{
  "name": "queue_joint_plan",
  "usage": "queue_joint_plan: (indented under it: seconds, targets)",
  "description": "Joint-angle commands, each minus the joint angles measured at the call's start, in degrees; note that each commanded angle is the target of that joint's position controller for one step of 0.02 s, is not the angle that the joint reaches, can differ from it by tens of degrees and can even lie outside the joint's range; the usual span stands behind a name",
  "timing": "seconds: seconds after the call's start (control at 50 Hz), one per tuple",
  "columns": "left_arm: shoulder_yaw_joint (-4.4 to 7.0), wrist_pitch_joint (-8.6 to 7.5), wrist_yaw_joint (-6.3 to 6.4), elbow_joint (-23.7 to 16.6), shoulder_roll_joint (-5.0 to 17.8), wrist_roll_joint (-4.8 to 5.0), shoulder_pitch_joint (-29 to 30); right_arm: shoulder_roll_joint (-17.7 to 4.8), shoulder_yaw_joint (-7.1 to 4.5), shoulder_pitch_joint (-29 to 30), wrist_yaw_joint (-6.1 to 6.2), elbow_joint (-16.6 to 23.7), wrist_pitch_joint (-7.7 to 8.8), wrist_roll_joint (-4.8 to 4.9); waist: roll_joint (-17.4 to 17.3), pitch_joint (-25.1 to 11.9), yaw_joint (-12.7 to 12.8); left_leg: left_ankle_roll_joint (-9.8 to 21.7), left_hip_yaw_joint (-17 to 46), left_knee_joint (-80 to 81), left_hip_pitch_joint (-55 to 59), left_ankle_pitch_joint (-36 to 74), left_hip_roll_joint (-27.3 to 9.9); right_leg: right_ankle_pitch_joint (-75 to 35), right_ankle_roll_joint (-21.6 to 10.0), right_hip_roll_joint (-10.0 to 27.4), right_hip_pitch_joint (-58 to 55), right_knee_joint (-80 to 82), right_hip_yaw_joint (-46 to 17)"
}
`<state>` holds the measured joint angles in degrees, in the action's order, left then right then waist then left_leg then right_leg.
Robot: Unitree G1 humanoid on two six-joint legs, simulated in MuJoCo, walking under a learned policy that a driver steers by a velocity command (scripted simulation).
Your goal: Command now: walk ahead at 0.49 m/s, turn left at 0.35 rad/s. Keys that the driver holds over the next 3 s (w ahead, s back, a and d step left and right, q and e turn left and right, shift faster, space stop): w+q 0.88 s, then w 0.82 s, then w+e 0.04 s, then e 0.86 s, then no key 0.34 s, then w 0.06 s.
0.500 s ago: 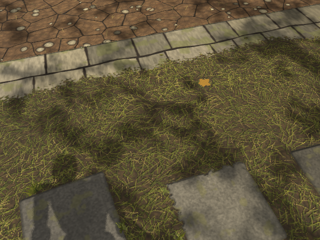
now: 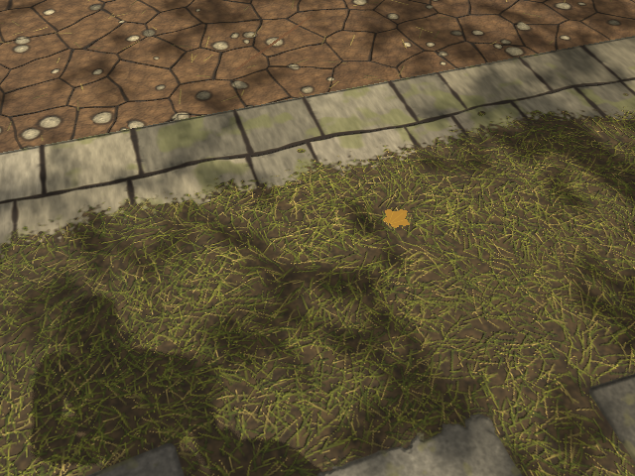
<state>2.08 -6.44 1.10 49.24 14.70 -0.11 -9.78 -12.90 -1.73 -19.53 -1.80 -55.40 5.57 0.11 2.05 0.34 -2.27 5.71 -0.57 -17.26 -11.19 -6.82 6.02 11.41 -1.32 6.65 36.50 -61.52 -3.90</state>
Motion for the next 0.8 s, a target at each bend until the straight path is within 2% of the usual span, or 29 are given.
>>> queue_joint_plan:
  seconds: [0.02,0.08,0.14,0.2,0.22,0.24,0.26,0.28,0.3,0.32,0.34,0.36,0.38,0.42,0.48,0.58,0.64,0.7,0.74,0.76,0.78,0.8]
  targets:
    - [0.61,0.24,0.64,-3.3,2.6,-0.45,-0.3,-8.8,-1.81,3.2,1.45,4.9,1.03,0.24,-4.7,2.9,2.7,9.7,13.4,11.0,-8.7,0.7,-13.9,-9.0,2.1,-0.1,-2.5,12.3,0.8]
    - [0.30,-0.20,0.06,-5.1,2.2,0.26,6.7,-10.2,-2.35,-0.4,2.20,4.6,0.42,0.99,-5.7,2.1,0.1,7.8,12.9,8.7,-6.6,0.3,-13.1,-15.3,3.1,-3.1,-6.1,24.6,1.2]
    - [0.40,-0.65,-0.68,-6.8,3.3,1.01,11.2,-10.2,-2.57,-3.3,2.45,4.2,-0.19,1.61,-6.1,1.8,-1.5,7.2,16.3,5.5,-2.8,-3.6,-14.8,-14.5,3.6,-4.4,-8.2,30.4,0.4]
    - [1.30,-1.61,-1.24,-7.3,5.9,1.24,10.0,-10.5,-2.97,-2.9,2.88,4.8,-0.94,1.49,-7.2,0.8,0.4,5.8,20.8,0.0,0.6,-6.0,-16.1,-8.7,2.4,-4.8,-13.3,35.0,-0.4]
    - [1.81,-1.90,-1.20,-6.5,6.8,1.18,6.6,-9.9,-2.89,-2.2,2.97,5.3,-1.23,1.29,-7.5,-0.3,2.3,4.9,21.2,-3.3,0.4,-5.1,-14.9,-6.1,1.5,-5.0,-17.8,36.6,0.3]
    - [2.74,-2.25,-0.92,-5.0,8.6,0.76,0.0,-8.0,-2.30,-1.3,2.91,6.3,-1.28,1.03,-7.1,-4.0,5.4,3.3,20.1,-10.5,-2.3,-3.3,-11.7,-4.3,-0.4,-3.4,-27.2,37.7,-0.6]
    - [3.81,-2.39,-0.53,-3.7,12.4,0.16,-10.3,-3.9,-0.98,-0.6,2.66,8.0,-1.08,0.19,0.1,-12.4,9.3,0.9,13.9,-28.6,-9.8,-9.2,-6.9,-1.1,-4.0,7.1,-41.9,37.8,-9.9]
    - [5.05,-1.41,-0.70,-2.4,17.3,-0.44,-14.1,-0.3,0.10,-7.2,2.30,10.5,0.04,1.61,20.1,-17.7,5.7,-1.4,6.8,-44.8,-29.9,-26.2,-0.6,8.2,-12.8,19.2,-57.5,43.5,-35.1]
    - [3.78,-1.52,-0.94,-3.7,10.9,-0.50,-11.9,-7.0,-1.24,-6.8,2.53,9.2,0.17,2.87,13.2,-14.4,6.4,-1.6,10.4,-54.2,-36.4,-24.4,-5.1,15.6,-12.7,18.8,-54.5,45.5,-38.8]
    - [2.74,-1.58,-1.00,-4.6,7.0,-0.06,-9.0,-10.1,-2.16,-2.2,2.58,9.7,-0.20,2.69,6.4,-8.4,6.8,-1.6,10.5,-56.4,-37.1,-18.8,-7.1,11.7,-10.1,16.5,-47.9,45.4,-28.9]
    - [2.21,-1.39,-1.24,-5.1,5.9,-0.05,-5.3,-9.0,-2.27,-0.7,2.70,9.9,-0.72,2.10,2.1,-5.6,5.2,-2.4,9.4,-55.6,-34.3,-14.0,-9.2,4.4,-8.5,13.4,-41.4,46.5,-21.1]
    - [1.90,-1.07,-1.37,-5.0,4.7,0.01,-3.0,-8.2,-2.48,0.6,2.63,10.4,-1.08,1.51,2.1,-2.8,4.1,-2.9,9.1,-53.0,-33.2,-11.0,-10.5,-0.4,-7.9,11.0,-37.0,48.1,-15.9]
    - [1.73,-0.95,-1.38,-4.6,4.3,-0.27,-2.2,-7.2,-2.64,0.8,2.28,10.9,-1.61,1.52,3.6,-1.4,3.0,-3.3,8.5,-51.4,-30.8,-9.1,-11.9,-3.5,-7.1,9.2,-33.6,49.7,-11.0]
    - [2.12,-1.21,-1.43,-3.5,4.8,-0.37,-3.1,-5.2,-2.44,1.3,1.78,11.8,-2.44,1.66,3.9,-0.7,2.7,-3.9,6.6,-50.7,-29.8,-6.6,-12.3,-10.3,-7.6,7.7,-31.4,51.5,-5.0]
    - [2.92,-1.29,-1.10,-2.0,6.6,-0.39,-5.0,-4.6,-2.43,4.6,1.54,14.3,-2.98,1.39,1.9,0.2,2.9,-4.7,7.0,-46.0,-33.1,-2.3,-12.7,-18.1,-8.9,8.5,-32.4,52.3,0.0]
    - [3.43,-0.40,-0.40,-1.3,8.7,-0.21,-6.1,-3.8,-1.98,13.2,0.05,18.0,-2.70,1.20,1.6,2.2,5.2,-4.3,3.7,-30.5,-31.7,8.5,-12.3,-17.9,-7.7,8.1,-34.0,53.0,8.0]
    - [3.71,0.33,-0.21,-0.4,9.9,0.43,-8.6,-3.5,-1.69,18.7,-1.06,20.7,-2.72,1.29,1.3,4.1,6.8,-3.3,0.9,-24.9,-31.4,8.1,-11.8,-17.1,-7.1,9.4,-37.1,52.2,10.5]
    - [4.13,1.40,-0.20,0.2,11.3,1.15,-9.4,-4.4,-1.99,21.0,-1.97,22.9,-2.86,1.45,1.9,4.7,6.3,-1.1,-1.9,-21.4,-29.4,1.8,-10.4,-23.9,-5.8,10.8,-41.0,48.7,12.9]
    - [4.64,2.06,0.11,-0.2,13.2,1.44,-8.5,-6.3,-3.05,17.9,-2.07,23.0,-3.19,1.21,4.1,1.3,3.4,1.2,-5.5,-20.7,-21.1,-3.9,-6.5,-43.0,-4.7,10.6,-41.6,40.9,15.1]
    - [4.84,2.55,0.33,-0.5,13.9,1.54,-7.9,-8.3,-4.22,11.9,-1.92,21.8,-3.34,1.28,4.4,-2.1,-0.2,2.8,-7.0,-19.1,-13.0,-5.0,-3.8,-50.7,-4.1,9.7,-40.6,32.2,16.3]
    - [4.56,2.79,0.56,-0.9,13.4,1.61,-7.4,-11.6,-6.20,1.9,-1.23,18.9,-3.50,1.35,2.6,-7.3,-5.4,5.0,-6.6,-15.1,1.9,-1.3,-1.4,-49.1,-2.3,7.4,-34.6,19.2,17.6]
    - [3.24,2.27,0.43,-2.6,9.8,-0.30,-8.7,-17.1,-7.99,-5.8,0.27,17.1,-4.01,1.41,-7.2,-12.3,-7.0,8.7,9.7,-14.2,20.0,0.5,-11.9,-19.7,0.4,4.1,-17.2,-0.2,17.2]
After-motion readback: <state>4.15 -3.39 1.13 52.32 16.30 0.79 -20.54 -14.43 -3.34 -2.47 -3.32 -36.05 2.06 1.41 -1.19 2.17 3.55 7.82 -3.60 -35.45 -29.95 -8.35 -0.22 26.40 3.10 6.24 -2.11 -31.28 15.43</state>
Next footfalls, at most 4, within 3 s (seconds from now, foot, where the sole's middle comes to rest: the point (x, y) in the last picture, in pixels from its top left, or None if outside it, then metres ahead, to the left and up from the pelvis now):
0.26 right None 0.30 -0.15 -0.78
0.80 left None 0.49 0.19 -0.78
1.34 right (228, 334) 0.86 0.20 -0.78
1.84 left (84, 311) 0.94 0.57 -0.78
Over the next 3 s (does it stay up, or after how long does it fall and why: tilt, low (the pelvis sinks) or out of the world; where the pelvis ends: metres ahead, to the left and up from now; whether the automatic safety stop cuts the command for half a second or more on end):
stays up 0.96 0.43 0.00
